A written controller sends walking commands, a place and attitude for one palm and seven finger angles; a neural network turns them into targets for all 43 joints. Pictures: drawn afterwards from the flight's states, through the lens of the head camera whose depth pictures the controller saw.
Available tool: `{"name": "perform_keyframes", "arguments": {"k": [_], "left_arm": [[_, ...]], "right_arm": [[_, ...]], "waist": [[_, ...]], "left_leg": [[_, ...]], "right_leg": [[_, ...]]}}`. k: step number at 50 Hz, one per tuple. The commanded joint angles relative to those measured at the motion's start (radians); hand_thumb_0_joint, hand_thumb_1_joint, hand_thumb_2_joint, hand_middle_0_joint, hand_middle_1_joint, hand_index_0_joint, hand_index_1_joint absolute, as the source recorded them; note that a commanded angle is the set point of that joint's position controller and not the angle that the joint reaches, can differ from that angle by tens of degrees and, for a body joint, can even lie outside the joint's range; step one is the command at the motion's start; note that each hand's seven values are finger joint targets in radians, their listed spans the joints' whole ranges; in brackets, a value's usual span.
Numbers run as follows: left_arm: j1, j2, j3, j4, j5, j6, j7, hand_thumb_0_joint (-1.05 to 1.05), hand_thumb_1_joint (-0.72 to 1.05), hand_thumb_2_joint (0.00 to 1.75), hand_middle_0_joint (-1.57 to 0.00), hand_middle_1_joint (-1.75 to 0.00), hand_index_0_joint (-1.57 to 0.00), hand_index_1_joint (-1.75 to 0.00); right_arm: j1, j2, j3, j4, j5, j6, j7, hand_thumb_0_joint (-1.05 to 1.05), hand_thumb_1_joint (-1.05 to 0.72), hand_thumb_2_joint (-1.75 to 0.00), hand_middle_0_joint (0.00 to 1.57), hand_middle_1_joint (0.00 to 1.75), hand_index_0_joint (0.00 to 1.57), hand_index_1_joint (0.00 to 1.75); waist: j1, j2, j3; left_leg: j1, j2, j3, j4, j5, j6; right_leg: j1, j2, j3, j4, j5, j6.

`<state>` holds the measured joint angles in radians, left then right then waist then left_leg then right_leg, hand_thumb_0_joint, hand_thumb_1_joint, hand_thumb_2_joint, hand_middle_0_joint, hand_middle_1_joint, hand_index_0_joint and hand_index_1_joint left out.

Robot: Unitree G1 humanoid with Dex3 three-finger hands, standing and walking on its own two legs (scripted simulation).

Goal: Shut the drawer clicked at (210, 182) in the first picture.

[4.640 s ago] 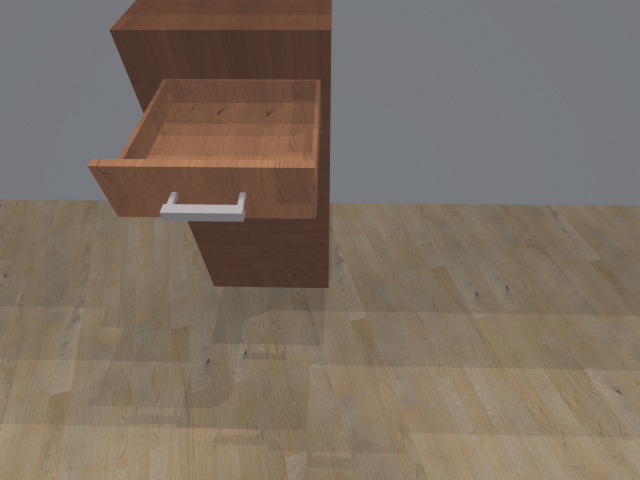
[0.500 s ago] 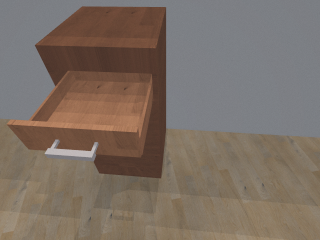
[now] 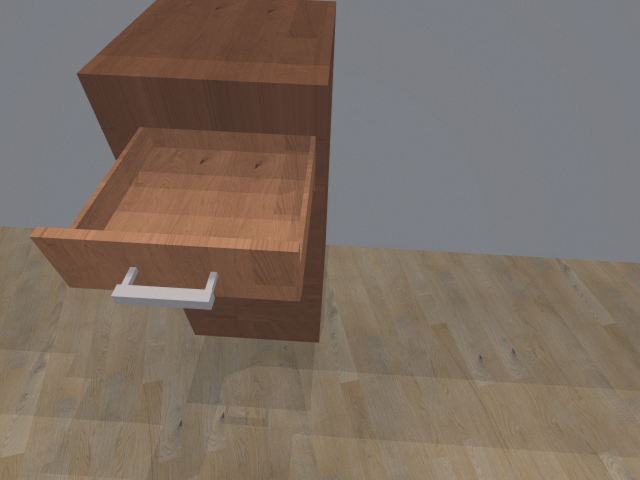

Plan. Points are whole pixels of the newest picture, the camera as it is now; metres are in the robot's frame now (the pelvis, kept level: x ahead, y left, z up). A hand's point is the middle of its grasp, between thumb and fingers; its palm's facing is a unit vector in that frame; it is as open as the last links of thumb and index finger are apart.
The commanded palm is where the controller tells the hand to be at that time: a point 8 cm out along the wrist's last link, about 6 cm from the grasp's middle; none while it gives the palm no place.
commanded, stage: come to a stop and stand still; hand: left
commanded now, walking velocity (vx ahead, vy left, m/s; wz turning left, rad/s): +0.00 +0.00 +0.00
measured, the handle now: (168, 286) +0.38 +0.25 -0.01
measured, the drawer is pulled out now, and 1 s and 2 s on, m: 0.29 0.29 0.29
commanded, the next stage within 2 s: look again from close up in 0.16 s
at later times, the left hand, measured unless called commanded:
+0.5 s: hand out of the picture -0.01 +0.16 -0.17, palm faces +0.00 -0.98 -0.18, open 7.4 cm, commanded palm none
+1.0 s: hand out of the picture +0.01 +0.16 -0.17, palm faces -0.01 -0.98 -0.20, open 7.4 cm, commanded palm none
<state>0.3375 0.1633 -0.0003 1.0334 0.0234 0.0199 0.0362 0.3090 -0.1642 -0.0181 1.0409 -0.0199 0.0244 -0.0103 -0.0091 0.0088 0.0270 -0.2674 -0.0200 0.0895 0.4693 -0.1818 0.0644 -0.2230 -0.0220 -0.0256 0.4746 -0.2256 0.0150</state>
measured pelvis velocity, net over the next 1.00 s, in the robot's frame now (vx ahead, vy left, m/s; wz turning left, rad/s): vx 0.01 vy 0.00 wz -0.02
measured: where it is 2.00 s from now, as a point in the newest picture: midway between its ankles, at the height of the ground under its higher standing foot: outside the picture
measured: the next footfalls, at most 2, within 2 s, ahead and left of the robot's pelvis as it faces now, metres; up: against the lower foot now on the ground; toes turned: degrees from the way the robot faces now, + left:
right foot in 1.82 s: +0.10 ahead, -0.13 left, +0.00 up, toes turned -6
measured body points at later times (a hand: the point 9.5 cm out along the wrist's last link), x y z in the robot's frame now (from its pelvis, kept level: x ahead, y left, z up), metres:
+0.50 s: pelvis +0.00 +0.00 +0.00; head +0.01 +0.00 +0.45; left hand -0.01 +0.21 -0.16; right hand +0.00 -0.22 -0.16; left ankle +0.05 +0.08 -0.74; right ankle +0.02 -0.13 -0.74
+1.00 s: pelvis +0.01 +0.00 +0.00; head +0.02 -0.01 +0.45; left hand +0.01 +0.22 -0.15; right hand +0.00 -0.23 -0.16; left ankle +0.05 +0.08 -0.74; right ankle +0.02 -0.13 -0.74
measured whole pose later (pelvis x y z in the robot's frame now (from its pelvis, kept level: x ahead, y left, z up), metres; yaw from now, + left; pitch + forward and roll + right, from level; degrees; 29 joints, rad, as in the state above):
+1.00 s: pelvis +0.01 +0.00 +0.00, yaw -1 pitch -1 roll +0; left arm 0.33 0.14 0.00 1.09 0.03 -0.01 0.04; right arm 0.28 -0.16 -0.02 1.12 -0.01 0.00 -0.01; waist -0.01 0.01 0.02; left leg -0.24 -0.01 0.11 0.44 -0.19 0.06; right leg -0.21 -0.01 0.00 0.45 -0.23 0.01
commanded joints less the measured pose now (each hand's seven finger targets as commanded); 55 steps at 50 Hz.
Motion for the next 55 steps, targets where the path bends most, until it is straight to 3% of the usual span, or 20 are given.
{"name": "perform_keyframes", "arguments": {"k": [1, 5, 20, 29, 41, 46, 51, 55], "left_arm": [[0.063, 0.077, 0.017, -0.019, -0.002, -0.025, 0.004, 0.00, 0.90, 0.90, -0.20, -0.30, -0.20, -0.30], [0.074, 0.066, 0.013, 0.002, -0.002, -0.031, 0.007, 0.00, 0.90, 0.90, -0.20, -0.30, -0.20, -0.30], [0.088, 0.049, 0.010, 0.032, 0.000, -0.036, 0.012, 0.00, 0.90, 0.90, -0.20, -0.30, -0.20, -0.30], [0.082, 0.051, 0.010, 0.035, -0.002, -0.042, 0.012, 0.00, 0.90, 0.90, -0.20, -0.30, -0.20, -0.30], [0.063, 0.063, 0.013, 0.036, -0.002, -0.040, 0.010, 0.00, 0.90, 0.90, -0.20, -0.30, -0.20, -0.30], [0.059, 0.067, 0.016, 0.034, -0.002, -0.041, 0.009, 0.00, 0.90, 0.90, -0.20, -0.30, -0.20, -0.30], [0.070, 0.094, 0.035, 0.020, 0.003, -0.030, 0.004, 0.00, 0.90, 0.90, -0.20, -0.30, -0.20, -0.30], [0.079, 0.132, 0.058, 0.005, -0.002, -0.028, 0.007, 0.00, 0.90, 0.90, -0.20, -0.30, -0.20, -0.30]], "right_arm": [[0.002, -0.117, -0.023, -0.035, 0.001, -0.028, -0.007, 0.00, -0.90, -0.90, 0.20, 0.30, 0.20, 0.30], [0.017, -0.107, -0.023, -0.011, 0.003, -0.032, -0.009, 0.00, -0.90, -0.90, 0.20, 0.30, 0.20, 0.30], [0.020, -0.089, -0.021, 0.027, 0.007, -0.032, -0.009, 0.00, -0.90, -0.90, 0.20, 0.30, 0.20, 0.30], [0.020, -0.086, -0.017, 0.034, 0.008, -0.039, -0.011, 0.00, -0.90, -0.90, 0.20, 0.30, 0.20, 0.30], [0.011, -0.097, -0.018, 0.044, 0.007, -0.037, -0.011, 0.00, -0.90, -0.90, 0.20, 0.30, 0.20, 0.30], [0.015, -0.100, -0.019, 0.047, 0.006, -0.037, -0.010, 0.00, -0.90, -0.90, 0.20, 0.30, 0.20, 0.30], [0.031, -0.087, -0.021, 0.034, -0.002, -0.020, -0.002, 0.00, -0.90, -0.90, 0.20, 0.30, 0.20, 0.30], [0.046, -0.062, -0.019, 0.013, -0.005, -0.017, 0.002, 0.00, -0.90, -0.90, 0.20, 0.30, 0.20, 0.30]], "waist": [[0.013, 0.029, 0.045], [0.007, 0.003, 0.032], [0.001, -0.009, 0.078], [-0.001, -0.015, 0.038], [0.000, -0.003, 0.068], [0.002, -0.009, 0.050], [0.008, -0.053, 0.085], [0.013, -0.154, 0.099]], "left_leg": [[-0.047, 0.151, -0.194, -0.215, -0.264, -0.012], [-0.008, 0.146, -0.176, -0.194, -0.200, -0.016], [-0.006, 0.138, -0.164, -0.193, -0.210, -0.024], [0.046, 0.136, -0.144, -0.161, -0.100, -0.025], [0.029, 0.140, -0.151, -0.186, -0.148, -0.028], [0.038, 0.133, -0.143, -0.175, -0.155, -0.028], [-0.005, 0.086, -0.100, -0.091, -0.268, -0.032], [-0.063, 0.042, -0.022, 0.089, -0.186, -0.050]], "right_leg": [[-0.019, -0.050, 0.053, -0.077, -0.053, -0.029], [-0.029, -0.058, 0.069, -0.088, -0.021, -0.031], [-0.078, -0.061, 0.093, -0.115, -0.061, -0.030], [-0.062, -0.069, 0.101, -0.115, 0.008, -0.034], [-0.063, -0.064, 0.099, -0.125, -0.018, -0.034], [-0.054, -0.068, 0.107, -0.133, -0.048, -0.036], [-0.106, -0.104, 0.177, -0.185, -0.307, -0.065], [-0.073, -0.211, 0.305, -0.266, -0.367, -0.129]]}}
